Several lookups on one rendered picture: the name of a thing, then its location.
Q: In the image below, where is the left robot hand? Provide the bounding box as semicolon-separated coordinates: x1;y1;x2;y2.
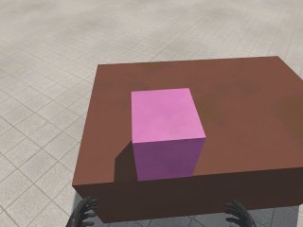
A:
65;195;98;227

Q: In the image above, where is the pedestal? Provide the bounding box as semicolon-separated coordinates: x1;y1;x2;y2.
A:
71;56;303;223

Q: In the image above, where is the right robot hand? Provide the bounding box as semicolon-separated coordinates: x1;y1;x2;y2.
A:
224;200;257;227

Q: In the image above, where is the carton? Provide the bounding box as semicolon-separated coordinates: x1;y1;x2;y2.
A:
131;88;206;182

